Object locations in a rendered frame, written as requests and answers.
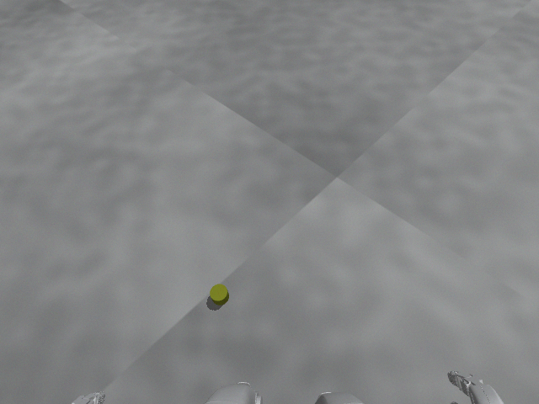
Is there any tin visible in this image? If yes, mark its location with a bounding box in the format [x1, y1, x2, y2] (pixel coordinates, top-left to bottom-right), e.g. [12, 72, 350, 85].
[210, 284, 229, 306]

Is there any right robot hand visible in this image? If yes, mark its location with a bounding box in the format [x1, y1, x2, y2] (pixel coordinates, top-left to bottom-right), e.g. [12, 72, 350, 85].
[448, 371, 504, 404]

